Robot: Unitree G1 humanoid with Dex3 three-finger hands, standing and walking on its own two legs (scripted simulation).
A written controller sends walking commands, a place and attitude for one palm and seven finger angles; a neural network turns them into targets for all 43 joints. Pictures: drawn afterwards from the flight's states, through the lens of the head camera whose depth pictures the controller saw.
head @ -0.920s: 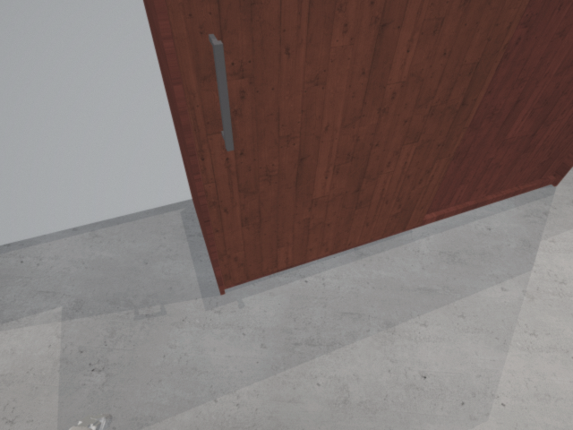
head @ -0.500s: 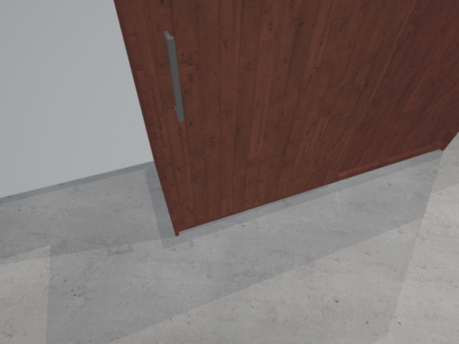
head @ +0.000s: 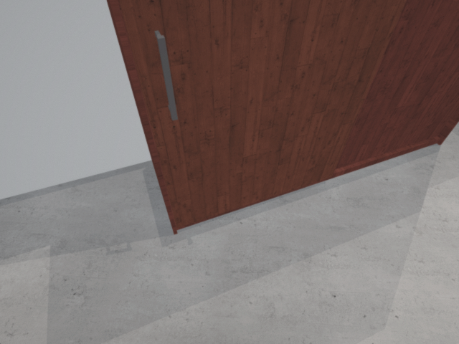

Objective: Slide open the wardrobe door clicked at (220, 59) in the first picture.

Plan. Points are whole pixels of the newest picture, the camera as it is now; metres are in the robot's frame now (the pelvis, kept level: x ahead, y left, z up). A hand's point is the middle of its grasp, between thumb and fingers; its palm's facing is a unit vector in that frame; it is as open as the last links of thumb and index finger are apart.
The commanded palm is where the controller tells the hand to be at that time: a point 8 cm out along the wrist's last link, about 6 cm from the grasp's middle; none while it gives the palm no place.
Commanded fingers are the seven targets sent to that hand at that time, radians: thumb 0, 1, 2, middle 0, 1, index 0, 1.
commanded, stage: look at it before walking up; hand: left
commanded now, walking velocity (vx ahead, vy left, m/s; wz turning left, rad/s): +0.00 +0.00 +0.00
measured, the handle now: (166, 78) +0.76 +0.22 +0.08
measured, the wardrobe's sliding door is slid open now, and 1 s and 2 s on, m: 0.00 0.00 0.00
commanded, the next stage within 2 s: turn to face it in 0.52 s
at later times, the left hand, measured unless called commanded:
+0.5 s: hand out of the picture +0.08 +0.25 -0.15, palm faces -0.02 -0.94 -0.34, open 7.4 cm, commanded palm none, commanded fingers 0.00 0.90 0.90 -0.20 -0.30 -0.20 -0.30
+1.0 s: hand out of the picture +0.04 +0.24 -0.19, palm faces +0.15 -0.96 -0.24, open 7.4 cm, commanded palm none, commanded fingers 0.00 0.90 0.90 -0.20 -0.30 -0.20 -0.30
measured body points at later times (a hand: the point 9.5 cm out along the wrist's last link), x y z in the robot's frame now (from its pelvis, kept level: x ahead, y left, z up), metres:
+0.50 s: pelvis +0.01 +0.00 +0.00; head +0.01 +0.00 +0.45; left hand +0.09 +0.30 -0.13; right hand +0.09 -0.30 -0.13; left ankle +0.01 +0.13 -0.74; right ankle +0.02 -0.11 -0.74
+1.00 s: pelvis -0.01 +0.03 -0.02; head +0.01 +0.05 +0.43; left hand +0.03 +0.29 -0.17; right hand +0.08 -0.23 -0.16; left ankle +0.00 +0.13 -0.75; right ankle +0.02 -0.11 -0.74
